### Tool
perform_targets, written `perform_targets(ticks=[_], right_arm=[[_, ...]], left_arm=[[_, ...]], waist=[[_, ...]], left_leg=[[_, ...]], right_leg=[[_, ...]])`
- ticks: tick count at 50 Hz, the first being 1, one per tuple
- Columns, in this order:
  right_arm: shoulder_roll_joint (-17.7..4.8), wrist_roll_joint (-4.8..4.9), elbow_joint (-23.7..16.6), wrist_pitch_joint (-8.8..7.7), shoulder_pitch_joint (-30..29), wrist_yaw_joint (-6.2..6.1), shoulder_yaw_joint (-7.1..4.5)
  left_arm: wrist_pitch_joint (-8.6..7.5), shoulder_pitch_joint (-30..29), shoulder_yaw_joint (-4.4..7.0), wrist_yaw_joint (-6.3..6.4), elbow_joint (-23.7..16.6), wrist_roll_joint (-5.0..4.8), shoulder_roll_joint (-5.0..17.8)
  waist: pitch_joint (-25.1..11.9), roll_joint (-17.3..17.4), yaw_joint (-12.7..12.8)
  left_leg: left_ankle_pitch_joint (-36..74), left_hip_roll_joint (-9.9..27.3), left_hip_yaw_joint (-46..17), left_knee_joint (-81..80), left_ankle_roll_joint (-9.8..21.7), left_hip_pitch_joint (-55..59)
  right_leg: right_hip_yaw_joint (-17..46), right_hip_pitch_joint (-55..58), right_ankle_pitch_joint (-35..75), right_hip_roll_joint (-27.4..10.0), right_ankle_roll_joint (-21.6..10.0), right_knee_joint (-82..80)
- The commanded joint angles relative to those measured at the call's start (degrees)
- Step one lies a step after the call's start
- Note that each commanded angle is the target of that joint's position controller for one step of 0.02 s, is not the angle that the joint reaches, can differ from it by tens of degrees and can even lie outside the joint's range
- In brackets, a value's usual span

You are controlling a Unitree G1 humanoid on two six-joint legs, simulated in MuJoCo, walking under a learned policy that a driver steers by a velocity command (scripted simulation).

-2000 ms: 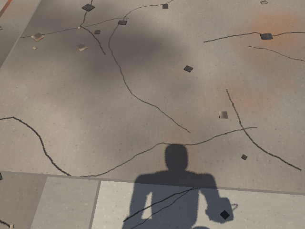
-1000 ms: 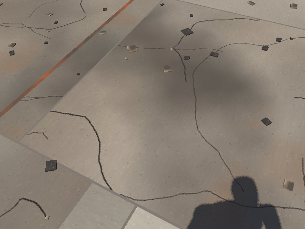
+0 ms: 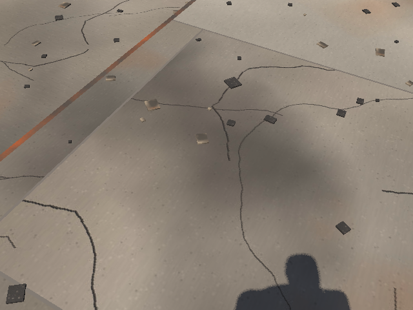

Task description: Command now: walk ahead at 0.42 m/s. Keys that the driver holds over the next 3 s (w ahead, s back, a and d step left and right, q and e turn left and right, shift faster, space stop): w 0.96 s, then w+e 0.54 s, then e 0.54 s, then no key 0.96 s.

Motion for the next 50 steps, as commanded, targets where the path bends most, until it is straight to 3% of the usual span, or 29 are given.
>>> perform_targets(ticks=[1, 5, 9, 11, 12, 13, 14, 15, 16, 17, 18, 19, 20, 21, 23, 26, 31, 36, 39, 41, 42, 43, 44, 45, 46, 47, 48, 49, 50], right_arm=[[-6.04, 0.12, -0.76, -1.43, 3.06, -0.10, -0.90], [-6.22, -0.34, -0.23, -1.47, 5.19, -0.06, -0.71], [-7.83, -0.51, 0.27, -1.54, 6.51, -0.34, -1.09], [-8.58, -0.55, 0.21, -1.47, 5.19, -0.51, -1.33], [-9.15, -0.58, 0.16, -1.39, 4.33, -0.53, -1.51], [-9.48, -0.42, 0.08, -1.10, 3.41, -0.47, -1.64], [-8.64, -0.34, -0.53, -1.05, 3.50, -0.30, -1.34], [-2.33, 1.53, -2.57, -0.96, 8.35, 0.42, 0.05], [-4.66, 0.93, -1.96, -1.09, 8.43, 0.68, -1.01], [-6.87, 0.35, -3.63, -0.90, 3.10, 0.71, -1.84], [-6.31, 0.08, -4.66, -1.24, -0.77, 1.05, -1.68], [-4.81, -0.03, -4.72, -1.12, -1.92, 1.20, -1.62], [-4.06, -0.99, -4.80, -0.36, -1.65, 1.41, -1.62], [-2.91, -1.37, -4.28, 0.41, 0.04, 1.75, -1.49], [-2.53, -1.47, -4.79, 1.33, -1.04, 2.03, -1.59], [-3.09, -1.43, -7.59, 1.98, -8.80, 2.35, -1.68], [-2.11, -0.67, -11.81, 1.65, -20.53, 2.71, -0.93], [-2.51, -0.49, -14.60, 1.21, -27.15, 2.50, -0.66], [-3.50, -0.44, -14.70, 0.49, -24.59, 2.07, -1.18], [-5.33, -0.59, -10.79, -0.16, -12.17, 1.13, -2.38], [-7.70, -1.58, -7.85, -0.72, -2.10, 0.53, -3.42], [-13.58, -3.05, -6.90, -0.81, 6.16, -0.09, -5.01], [-13.75, -1.50, -6.95, 0.16, 4.39, 0.64, -5.22], [-11.63, 0.01, -7.86, 0.43, -2.44, 0.94, -4.68], [-7.82, 0.27, -8.67, 0.08, -6.99, 1.17, -3.66], [-5.27, 0.04, -8.53, -0.34, -9.02, 1.17, -2.91], [-3.47, 0.13, -7.60, -0.80, -8.79, 0.88, -2.30], [-2.62, -0.04, -6.98, -1.26, -8.08, 0.63, -1.95], [-3.12, -0.13, -6.30, -1.86, -6.26, 0.49, -1.98]], left_arm=[[-0.24, -5.19, 0.70, -0.37, -3.85, 0.13, 2.53], [0.08, -13.68, 0.03, -0.34, -7.21, -0.34, 1.19], [0.06, -17.07, -0.07, -0.10, -9.14, -0.54, 1.86], [-0.29, -14.19, 0.40, 0.35, -8.79, -0.53, 2.79], [-0.62, -9.50, 0.96, 0.74, -7.45, -0.55, 3.64], [-1.14, -0.67, 1.70, 1.19, -4.43, -0.44, 4.53], [-1.77, 8.98, 2.83, 1.84, -1.30, 0.43, 7.24], [-2.11, 16.18, 4.37, 2.25, -0.60, 1.84, 13.91], [-1.38, 14.68, 4.42, 1.59, -0.22, -0.02, 13.96], [-1.23, 6.91, 3.78, 1.46, -1.27, -0.86, 11.74], [-1.63, 1.92, 2.63, 1.22, -2.31, -1.10, 7.16], [-2.13, -0.11, 1.86, 1.16, -2.18, -0.96, 4.69], [-2.56, -0.36, 1.10, 1.28, -1.31, -1.14, 2.44], [-2.99, 0.67, 0.82, 1.41, -0.59, -1.01, 1.93], [-3.84, 4.17, 0.74, 1.56, 0.96, -1.09, 2.22], [-4.04, 7.78, 0.67, 1.80, 2.28, -1.16, 3.12], [-4.10, 12.73, -0.04, 2.06, 3.78, -1.28, 2.47], [-3.76, 17.30, -0.13, 2.84, 5.99, -0.65, 2.85], [-3.52, 15.53, 0.15, 3.35, 6.27, -0.19, 3.83], [-3.21, 13.96, 0.41, 3.27, 6.28, -0.20, 4.84], [-3.20, 13.02, 0.19, 3.12, 5.59, -0.73, 4.42], [-3.31, 15.32, -0.83, 2.45, 3.32, -2.65, 0.28], [-3.24, 17.69, 0.13, 2.21, 3.84, -2.82, 1.53], [-2.95, 12.37, 0.89, 2.42, 2.72, -1.69, 3.86], [-3.27, 8.32, 0.71, 2.16, 1.58, -1.31, 2.93], [-3.10, 7.23, 0.69, 2.02, 1.60, -1.14, 1.64], [-2.37, 7.51, 0.75, 1.80, 1.53, -0.17, 1.02], [-1.46, 9.27, 0.50, 1.39, 2.42, 0.15, -0.53], [-0.79, 9.57, 0.54, 1.08, 2.49, 0.22, -0.94]], waist=[[6.79, 5.28, -0.07], [8.37, 6.77, -1.73], [8.76, 7.91, -2.15], [7.47, 7.88, -0.10], [4.92, 7.72, 2.17], [0.35, 6.13, 6.09], [-5.44, 3.91, 9.35], [-14.33, -8.31, 8.60], [-17.50, -9.57, 7.73], [-7.61, -5.13, 4.33], [-1.44, -0.60, 3.27], [1.65, 0.11, 1.50], [3.12, -0.70, -0.26], [2.51, -2.15, -1.14], [2.95, -1.52, -1.62], [5.34, -0.87, -0.72], [6.77, -0.93, 1.93], [7.31, -1.37, 3.78], [5.70, -1.97, 1.41], [-0.82, -1.95, -3.75], [-6.15, -0.78, -7.75], [-14.41, 8.46, -8.29], [-18.06, 12.12, -6.00], [-9.02, 5.70, -3.57], [-2.52, 3.42, -2.47], [1.19, 2.21, -0.42], [2.53, 3.20, 1.24], [2.46, 3.61, 2.25], [2.39, 3.90, 2.52]], left_leg=[[6.49, 14.78, -11.70, -9.18, 7.77, 3.60], [16.40, 13.37, -7.56, -8.27, 7.70, 0.84], [23.16, 15.10, -6.32, -6.22, 7.12, 2.75], [33.14, 15.99, -5.18, -1.78, 6.06, 4.09], [41.66, 15.66, -4.13, 4.16, 5.20, 4.39], [45.69, 13.86, -2.16, 14.60, 4.17, 2.85], [36.40, 11.28, -0.68, 27.96, 3.21, -5.79], [8.35, 4.03, 2.51, 50.05, 0.55, -24.06], [-15.32, -1.23, -4.76, 60.99, 1.13, -30.55], [-10.86, 3.12, -6.55, 63.54, 2.05, -34.67], [-5.54, 5.69, -5.96, 60.57, 2.32, -34.17], [-2.90, 7.55, -5.53, 56.92, 2.44, -31.74], [-1.67, 8.69, -5.42, 53.98, 2.15, -28.80], [-1.27, 8.73, -4.93, 52.79, 1.69, -26.62], [-0.05, 8.78, -3.77, 51.20, 0.86, -27.83], [5.43, 9.80, -2.11, 45.60, -0.65, -34.94], [13.54, 8.09, 0.85, 29.73, -1.96, -36.07], [12.37, 5.83, 2.38, 21.17, -0.17, -36.11], [5.93, 3.19, 3.29, 17.65, 2.50, -29.93], [4.32, -0.45, 4.65, 13.57, 4.93, -15.02], [5.62, 3.44, 0.38, 12.20, 7.13, -0.28], [-1.14, 19.92, -21.67, 10.51, 12.57, 16.77], [-0.78, 27.49, -42.55, 2.76, 17.48, 20.41], [-3.52, 24.68, -34.28, 1.57, 15.43, 12.78], [-1.53, 22.50, -27.07, -0.81, 13.81, 4.27], [1.84, 19.62, -21.67, -2.94, 11.33, -2.09], [5.34, 17.30, -17.71, -4.04, 9.54, -6.24], [7.25, 16.10, -14.16, -4.87, 8.47, -8.28], [10.23, 15.74, -12.26, -5.28, 8.22, -9.01]], right_leg=[[-0.21, -14.77, 4.71, -2.33, 1.87, 1.68], [-2.59, -12.09, 8.92, -1.94, 2.57, -7.64], [-3.76, -6.67, 8.77, -0.83, -0.02, -15.99], [-4.31, -1.05, 6.37, 0.59, -2.13, -18.45], [-4.72, 5.06, 5.15, 2.24, -3.19, -19.77], [-5.74, 15.35, 6.47, 4.22, -4.32, -23.20], [-1.75, 29.69, 4.46, 0.55, -5.77, -23.72], [24.27, 46.43, -8.84, -17.72, -11.00, -28.16], [43.38, 44.56, -11.66, -22.68, -13.97, -39.13], [35.10, 36.38, -15.01, -20.54, -12.33, -39.54], [27.25, 27.57, -10.91, -18.33, -11.15, -41.07], [21.20, 21.83, -4.99, -15.35, -9.24, -42.67], [16.28, 17.69, 0.43, -12.43, -7.32, -43.61], [13.69, 16.36, 4.63, -11.97, -7.40, -43.84], [10.53, 16.44, 11.54, -10.89, -8.10, -44.41], [7.74, 18.85, 14.37, -9.89, -8.28, -46.29], [4.04, 22.60, 23.58, -8.23, -7.23, -46.14], [3.57, 32.06, 31.88, -10.47, -7.83, -43.47], [2.32, 35.48, 46.93, -11.50, -7.18, -37.08], [0.68, 34.35, 57.14, -10.08, -5.74, -22.59], [-0.51, 25.50, 47.50, -8.26, -4.73, -10.16], [-3.97, 7.72, 20.69, -1.85, -2.40, 10.96], [1.07, -4.13, -14.14, 6.18, -2.03, 24.90], [5.08, -8.72, -9.28, 1.72, -2.82, 26.02], [4.92, -8.83, -4.91, -0.34, -2.79, 23.19], [4.66, -6.48, -2.49, -2.24, -2.66, 19.16], [4.69, -3.73, -1.41, -3.42, -2.04, 15.91], [4.63, -1.36, -0.83, -3.49, -1.47, 14.60], [4.32, -0.82, -0.29, -3.14, -1.11, 14.04]])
